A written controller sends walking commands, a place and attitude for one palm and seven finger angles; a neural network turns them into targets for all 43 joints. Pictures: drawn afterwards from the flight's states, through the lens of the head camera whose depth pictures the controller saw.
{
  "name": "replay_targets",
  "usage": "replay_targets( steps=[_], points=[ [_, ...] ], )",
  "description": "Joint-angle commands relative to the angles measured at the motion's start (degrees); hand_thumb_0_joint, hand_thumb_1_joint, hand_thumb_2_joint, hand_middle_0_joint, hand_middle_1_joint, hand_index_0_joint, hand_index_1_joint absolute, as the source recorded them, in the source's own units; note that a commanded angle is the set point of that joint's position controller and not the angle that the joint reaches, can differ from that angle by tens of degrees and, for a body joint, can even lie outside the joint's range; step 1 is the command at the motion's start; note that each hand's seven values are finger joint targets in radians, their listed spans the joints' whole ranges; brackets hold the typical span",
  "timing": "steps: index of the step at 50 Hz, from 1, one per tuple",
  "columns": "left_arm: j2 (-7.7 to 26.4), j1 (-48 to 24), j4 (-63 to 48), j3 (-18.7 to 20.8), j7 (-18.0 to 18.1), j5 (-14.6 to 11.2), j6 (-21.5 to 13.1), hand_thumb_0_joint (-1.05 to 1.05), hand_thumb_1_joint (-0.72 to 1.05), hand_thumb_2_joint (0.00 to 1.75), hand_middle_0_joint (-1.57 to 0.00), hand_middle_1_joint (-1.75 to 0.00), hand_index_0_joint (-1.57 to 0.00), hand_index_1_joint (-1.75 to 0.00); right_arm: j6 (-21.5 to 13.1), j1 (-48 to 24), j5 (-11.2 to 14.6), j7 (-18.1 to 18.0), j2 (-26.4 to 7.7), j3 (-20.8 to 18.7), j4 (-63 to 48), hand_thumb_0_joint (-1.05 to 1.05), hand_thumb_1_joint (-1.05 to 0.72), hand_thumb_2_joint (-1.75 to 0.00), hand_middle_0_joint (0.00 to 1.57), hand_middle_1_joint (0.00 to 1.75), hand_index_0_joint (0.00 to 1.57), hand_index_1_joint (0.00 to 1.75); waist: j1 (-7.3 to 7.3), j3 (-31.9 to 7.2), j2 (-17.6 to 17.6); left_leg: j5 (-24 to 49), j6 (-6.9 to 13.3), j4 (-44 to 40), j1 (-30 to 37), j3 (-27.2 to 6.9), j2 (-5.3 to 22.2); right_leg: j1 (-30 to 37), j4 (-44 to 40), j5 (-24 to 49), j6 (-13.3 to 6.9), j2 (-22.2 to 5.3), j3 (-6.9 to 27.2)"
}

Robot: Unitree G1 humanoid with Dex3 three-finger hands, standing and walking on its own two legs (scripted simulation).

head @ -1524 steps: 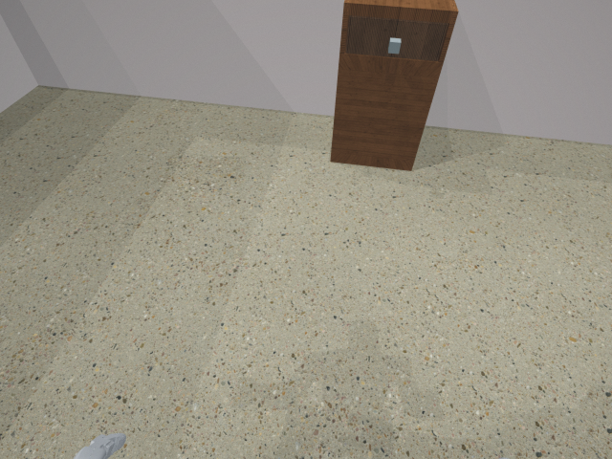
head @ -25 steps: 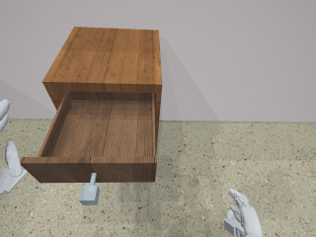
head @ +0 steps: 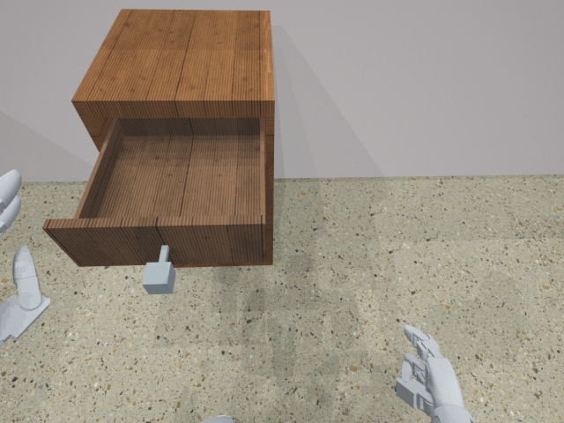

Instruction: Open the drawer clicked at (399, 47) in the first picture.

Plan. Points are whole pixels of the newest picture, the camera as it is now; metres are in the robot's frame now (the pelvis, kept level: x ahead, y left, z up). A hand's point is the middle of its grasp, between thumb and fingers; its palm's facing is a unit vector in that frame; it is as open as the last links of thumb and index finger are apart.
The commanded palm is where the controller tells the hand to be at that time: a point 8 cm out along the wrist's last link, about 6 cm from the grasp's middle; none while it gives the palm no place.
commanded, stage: step back with the hand held close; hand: left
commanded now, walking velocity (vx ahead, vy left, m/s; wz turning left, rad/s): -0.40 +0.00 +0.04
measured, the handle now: (161, 267) +0.38 +0.25 -0.11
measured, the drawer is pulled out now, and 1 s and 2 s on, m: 0.30 0.30 0.30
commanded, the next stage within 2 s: stop stepping back and stand still in 0.18 s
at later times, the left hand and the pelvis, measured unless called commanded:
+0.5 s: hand out of the picture +0.03 +0.21 +0.18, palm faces +0.41 -0.77 -0.49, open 7.4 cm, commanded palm -0.02 +0.25 +0.19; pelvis -0.14 -0.04 +0.00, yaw +4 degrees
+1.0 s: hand out of the picture -0.02 +0.19 +0.18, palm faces +0.43 -0.75 -0.50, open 7.4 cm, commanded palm -0.08 +0.23 +0.19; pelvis -0.20 -0.06 +0.00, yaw +2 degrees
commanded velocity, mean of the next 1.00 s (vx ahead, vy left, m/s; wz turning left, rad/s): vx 0.04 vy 0.02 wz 0.01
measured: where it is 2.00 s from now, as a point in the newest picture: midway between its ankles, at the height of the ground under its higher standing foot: outside the picture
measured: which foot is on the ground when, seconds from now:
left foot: down 0.00-0.04, up 0.06-0.30, down 0.32-0.54, up 0.56-0.72, down 0.74-1.00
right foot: down 0.00-0.74, up 0.76-0.96, down 0.98-1.00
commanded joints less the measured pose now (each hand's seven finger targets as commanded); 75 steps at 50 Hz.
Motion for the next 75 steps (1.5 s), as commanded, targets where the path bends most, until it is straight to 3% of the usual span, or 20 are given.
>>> replay_targets(
  steps=[1,4,13,16,19,24,28,32,35,37,40,47,50,59,62,63,64,68,71,75],
  points=[
    [9.1,0.5,-10.2,6.8,0.2,0.0,-4.2,0.00,0.90,0.90,-0.20,-0.30,-0.20,-0.30,-2.1,-4.0,0.8,-0.6,-10.5,-3.5,-7.7,0.00,-0.90,-0.90,0.20,0.30,0.20,0.30,-0.21,-10.3,5.1,14.0,4.7,-0.2,3.0,-4.8,7.9,7.7,-10.1,23.5,0.0,-5.1,2.7],
    [9.6,2.8,-7.3,6.7,0.4,-1.2,-3.5,0.00,0.90,0.90,-0.20,-0.30,-0.20,-0.30,-1.1,-4.3,2.4,-0.5,-8.3,-4.9,-8.4,0.00,-0.90,-0.90,0.20,0.30,0.20,0.30,0.17,-14.0,-11.7,-17.3,0.6,32.4,-2.7,-3.9,-5.1,3.1,-17.4,31.8,-8.4,-22.9,18.2],
    [7.8,1.4,-9.4,3.8,2.2,0.5,-3.6,0.00,0.90,0.90,-0.20,-0.30,-0.20,-0.30,2.4,-3.1,0.3,-3.0,-7.8,-1.8,-7.6,0.00,-0.90,-0.90,0.20,0.30,0.20,0.30,-2.04,-10.1,-3.8,-9.6,1.6,-9.7,4.5,0.7,-3.3,8.0,-13.6,21.3,-3.4,-10.4,7.6],
    [8.8,1.9,-13.3,3.8,2.5,1.0,-4.6,0.00,0.90,0.90,-0.20,-0.30,-0.20,-0.30,1.1,-1.0,0.8,-2.9,-10.1,-4.1,-8.8,0.00,-0.90,-0.90,0.20,0.30,0.20,0.30,-1.42,-12.6,10.1,7.0,6.2,-15.0,9.0,-10.5,10.1,6.6,-2.1,13.0,1.0,-3.8,2.9],
    [10.7,3.8,-16.5,7.5,3.1,0.9,-4.2,0.00,0.90,0.90,-0.20,-0.30,-0.20,-0.30,-1.7,-1.7,0.4,-2.2,-8.0,-3.2,-10.0,0.00,-0.90,-0.90,0.20,0.30,0.20,0.30,-1.43,-11.9,17.0,6.2,8.1,-15.4,4.1,-11.8,12.7,2.4,8.6,-4.2,1.2,-1.8,0.2],
    [7.3,2.0,-10.4,4.7,2.8,0.6,-2.9,0.00,0.90,0.90,-0.20,-0.30,-0.20,-0.30,-2.7,-0.8,1.8,-1.2,-9.6,-2.8,-7.8,0.00,-0.90,-0.90,0.20,0.30,0.20,0.30,-1.64,-3.9,6.3,-10.3,5.6,-8.5,-3.4,-4.6,5.6,12.1,-6.7,5.0,2.0,-2.4,1.4],
    [7.5,-4.3,-1.6,3.1,1.9,1.2,-2.0,0.00,0.90,0.90,-0.20,-0.30,-0.20,-0.30,-0.6,0.2,1.5,-1.8,-9.7,-3.5,-5.7,0.00,-0.90,-0.90,0.20,0.30,0.20,0.30,-2.53,-0.1,-10.6,-17.3,2.9,19.2,6.2,0.9,-4.8,-13.4,-28.8,-30.2,-5.0,-16.4,24.0],
    [7.2,-6.1,-2.9,2.0,1.0,1.5,-1.7,0.00,0.90,0.90,-0.20,-0.30,-0.20,-0.30,0.2,-1.8,0.9,-1.7,-8.3,-2.1,-6.6,0.00,-0.90,-0.90,0.20,0.30,0.20,0.30,-2.63,-4.5,-10.9,-14.2,3.9,14.6,10.4,1.7,-3.2,-14.1,-23.7,-21.0,-4.7,-13.6,12.5],
    [7.2,-2.0,-8.2,2.4,2.2,2.1,-2.6,0.00,0.90,0.90,-0.20,-0.30,-0.20,-0.30,-1.0,0.0,0.2,-2.4,-8.5,-1.3,-7.3,0.00,-0.90,-0.90,0.20,0.30,0.20,0.30,-2.58,-4.8,1.1,-16.9,5.3,-11.9,11.3,1.1,-2.5,-5.2,-14.5,-17.1,-3.2,-8.1,8.4],
    [8.0,-2.9,-15.9,3.6,3.1,3.0,-4.7,0.00,0.90,0.90,-0.20,-0.30,-0.20,-0.30,-2.2,0.4,-1.2,-2.4,-10.2,-2.5,-8.9,0.00,-0.90,-0.90,0.20,0.30,0.20,0.30,-1.97,-3.7,18.9,-24.0,9.2,-23.7,8.8,-20.8,11.5,-6.6,10.7,-6.2,0.0,2.3,-1.1],
    [8.9,1.4,-13.9,4.9,2.3,2.3,-3.1,0.00,0.90,0.90,-0.20,-0.30,-0.20,-0.30,-3.2,0.6,0.4,-1.1,-8.0,-2.3,-7.5,0.00,-0.90,-0.90,0.20,0.30,0.20,0.30,-2.08,-2.3,12.9,-13.4,13.2,-20.0,6.2,-16.2,13.3,-11.7,29.3,-3.4,1.0,0.0,0.9],
    [6.7,-3.6,-2.6,3.3,1.4,1.4,-2.6,0.00,0.90,0.90,-0.20,-0.30,-0.20,-0.30,-2.2,-0.3,1.0,-2.0,-10.5,-2.3,-5.6,0.00,-0.90,-0.90,0.20,0.30,0.20,0.30,-1.51,0.8,7.7,-12.0,8.1,-9.8,-1.2,-6.3,8.3,9.6,-8.6,0.0,0.2,-0.7,-4.8],
    [9.3,-5.7,-0.8,5.1,1.0,0.5,-2.9,0.00,0.90,0.90,-0.20,-0.30,-0.20,-0.30,-0.9,-0.2,1.5,-1.5,-9.8,-3.4,-6.0,0.00,-0.90,-0.90,0.20,0.30,0.20,0.30,-2.04,-2.3,-15.9,-14.3,3.5,19.0,-8.6,1.0,-2.9,11.6,-23.3,0.4,-8.4,-19.1,24.4],
    [8.4,2.7,-13.1,4.6,2.3,1.2,-4.0,0.00,0.90,0.90,-0.20,-0.30,-0.20,-0.30,-0.8,-1.3,0.5,-1.6,-7.3,-1.7,-7.5,0.00,-0.90,-0.90,0.20,0.30,0.20,0.30,-1.85,-5.4,-1.8,-3.5,3.2,-4.9,10.2,2.5,-1.5,4.2,-18.0,3.4,-6.1,-12.0,5.9],
    [8.8,2.7,-15.7,4.7,2.8,0.8,-4.6,0.00,0.90,0.90,-0.20,-0.30,-0.20,-0.30,-1.4,-1.5,0.3,-2.3,-9.9,-2.6,-8.7,0.00,-0.90,-0.90,0.20,0.30,0.20,0.30,-0.47,-4.6,13.8,4.0,6.3,-13.9,12.8,-11.4,8.4,2.2,-5.5,5.2,-0.6,-3.9,1.5],
    [9.2,2.7,-14.8,5.4,2.9,0.8,-4.4,0.00,0.90,0.90,-0.20,-0.30,-0.20,-0.30,-1.5,-1.2,0.6,-2.0,-9.8,-2.6,-8.8,0.00,-0.90,-0.90,0.20,0.30,0.20,0.30,-0.18,-5.7,12.8,9.2,7.1,-13.0,11.7,-13.1,10.5,3.7,-3.6,6.1,0.5,-2.3,-0.4],
    [-5.5,-5.7,37.6,-19.0,-5.7,6.9,5.9,0.00,0.90,0.90,-0.20,-0.30,-0.20,-0.30,-2.9,-0.9,-0.3,3.1,-18.0,-5.7,5.0,0.00,-0.90,-0.90,0.20,0.30,0.20,0.30,-4.02,-1.8,10.5,16.9,7.2,-4.3,4.5,-11.0,9.2,-3.1,5.8,12.6,0.6,-4.9,-1.7],
    [-6.0,-12.1,44.3,-18.0,-7.3,5.4,11.7,0.00,0.90,0.90,-0.20,-0.30,-0.20,-0.30,3.0,4.9,-0.6,2.2,-12.1,-3.4,3.9,0.00,-0.90,-0.90,0.20,0.30,0.20,0.30,-1.97,-9.7,0.4,29.1,8.5,-3.7,10.2,-12.3,9.7,-1.6,5.0,-2.3,0.8,-2.3,0.8],
    [-1.7,-13.0,57.3,-17.8,-7.3,5.5,10.9,0.00,0.90,0.90,-0.20,-0.30,-0.20,-0.30,4.0,3.4,-0.2,1.9,-10.2,-2.6,4.8,0.00,-0.90,-0.90,0.20,0.30,0.20,0.30,-0.43,-11.8,-12.6,16.6,2.9,2.1,6.6,-3.9,0.4,11.8,-3.6,37.6,-2.1,-9.1,6.8],
    [-0.4,-19.9,71.2,-19.1,-7.3,4.3,11.7,0.00,0.90,0.90,-0.20,-0.30,-0.20,-0.30,6.9,2.4,-0.6,1.8,-9.4,-2.2,9.7,0.00,-0.90,-0.90,0.20,0.30,0.20,0.30,-1.24,-1.0,-2.2,5.7,2.3,-2.8,10.1,-3.0,-0.9,3.4,-9.2,24.3,-3.1,-8.9,8.2]
  ],
)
